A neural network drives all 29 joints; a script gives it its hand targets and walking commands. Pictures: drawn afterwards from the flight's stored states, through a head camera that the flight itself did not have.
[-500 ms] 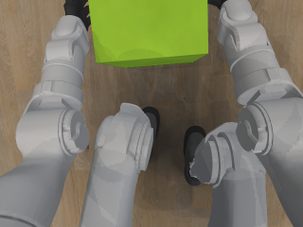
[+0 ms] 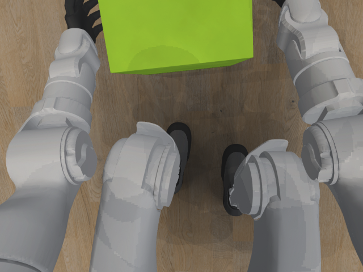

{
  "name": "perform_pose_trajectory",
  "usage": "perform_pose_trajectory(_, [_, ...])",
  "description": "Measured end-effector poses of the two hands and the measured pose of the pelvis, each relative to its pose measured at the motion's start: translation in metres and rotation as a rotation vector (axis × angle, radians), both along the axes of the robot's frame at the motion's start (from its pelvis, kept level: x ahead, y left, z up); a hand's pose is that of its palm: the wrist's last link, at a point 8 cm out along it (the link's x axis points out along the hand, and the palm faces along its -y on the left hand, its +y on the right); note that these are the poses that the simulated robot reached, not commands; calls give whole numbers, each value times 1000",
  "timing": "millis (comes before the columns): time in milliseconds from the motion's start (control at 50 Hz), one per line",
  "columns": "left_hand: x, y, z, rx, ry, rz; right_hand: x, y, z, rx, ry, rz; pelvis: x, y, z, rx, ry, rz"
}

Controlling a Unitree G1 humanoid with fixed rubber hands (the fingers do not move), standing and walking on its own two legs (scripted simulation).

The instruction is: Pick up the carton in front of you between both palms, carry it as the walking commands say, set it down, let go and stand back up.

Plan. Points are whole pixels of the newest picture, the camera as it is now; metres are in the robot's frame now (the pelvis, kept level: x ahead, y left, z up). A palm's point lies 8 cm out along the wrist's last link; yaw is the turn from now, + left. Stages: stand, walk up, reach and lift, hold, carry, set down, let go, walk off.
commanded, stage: set down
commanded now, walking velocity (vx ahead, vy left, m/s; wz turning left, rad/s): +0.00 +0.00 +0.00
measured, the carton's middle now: (180, 14) +0.52 +0.11 -0.24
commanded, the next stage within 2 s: let go in 1.14 s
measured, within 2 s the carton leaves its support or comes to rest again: neither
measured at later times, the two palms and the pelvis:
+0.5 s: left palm out of the picture +0.49 +0.29 -0.05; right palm out of the picture +0.58 -0.08 -0.03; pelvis +0.02 +0.01 +0.07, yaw -1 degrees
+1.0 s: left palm out of the picture +0.47 +0.32 +0.11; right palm out of the picture +0.57 -0.07 +0.11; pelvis +0.03 -0.01 +0.20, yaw +2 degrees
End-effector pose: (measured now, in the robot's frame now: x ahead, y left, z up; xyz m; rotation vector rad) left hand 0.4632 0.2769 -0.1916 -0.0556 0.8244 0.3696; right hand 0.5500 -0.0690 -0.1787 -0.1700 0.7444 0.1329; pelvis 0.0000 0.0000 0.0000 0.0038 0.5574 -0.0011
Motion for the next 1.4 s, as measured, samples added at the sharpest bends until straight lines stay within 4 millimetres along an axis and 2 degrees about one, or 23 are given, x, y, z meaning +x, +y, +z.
perform_pose_trajectory(60, [1, 8, 4, 18, -35, 0, 4, -9, 4, 5, -23, -22, 2, 5, 0, -14, 11, 1])
perform_pose_trajectory(140, [9, 23, 21, 36, -93, -1, 8, -6, 12, 17, -42, -22, 1, 10, -1, -19, 17, 3])
perform_pose_trajectory(200, [14, 32, 38, 29, -141, 4, 11, 6, 27, 28, -83, 5, 0, 12, 3, -24, 14, 13])
perform_pose_trajectory(280, [17, 33, 69, 13, -185, -17, 16, 17, 58, 18, -118, -1, 1, 15, 14, -35, 20, 27])
perform_pose_trajectory(380, [18, 26, 103, -6, -157, -28, 24, 13, 107, -18, -115, -22, 5, 16, 42, -49, 50, 34])
perform_pose_trajectory(500, [22, 12, 143, -11, -171, -17, 34, -10, 154, -21, -111, -55, 16, 13, 72, -56, 121, 26])
perform_pose_trajectory(600, [19, 14, 177, 54, -169, -37, 32, -16, 176, 15, -123, -51, 22, 10, 93, -39, 177, 19])
perform_pose_trajectory(740, [10, 24, 225, 67, -170, -29, 22, -12, 201, 39, -117, -43, 26, 2, 127, -9, 207, 23])
perform_pose_trajectory(940, [5, 42, 292, 33, -189, 0, 22, -2, 272, 8, -113, -19, 31, -7, 185, -6, 205, 35])
perform_pose_trajectory(1000, [4, 41, 302, 7, -161, -4, 23, -4, 292, 0, -98, -32, 34, -6, 203, -17, 196, 42])
perform_pose_trajectory(1060, [10, 37, 319, -4, -168, -8, 26, -9, 312, -10, -94, -40, 38, -4, 222, -26, 187, 46])
perform_pose_trajectory(1140, [15, 30, 336, 6, -152, -43, 27, -15, 330, -11, -73, -42, 45, 2, 247, -37, 181, 44])
perform_pose_trajectory(1280, [5, 26, 363, 34, -116, -89, 14, -24, 356, -39, -77, -48, 67, 15, 286, -39, 169, 33])
perform_pose_trajectory(1400, [-16, 31, 395, 88, -38, -203, -15, -34, 382, -84, -53, -88, 87, 26, 321, -45, 107, 36])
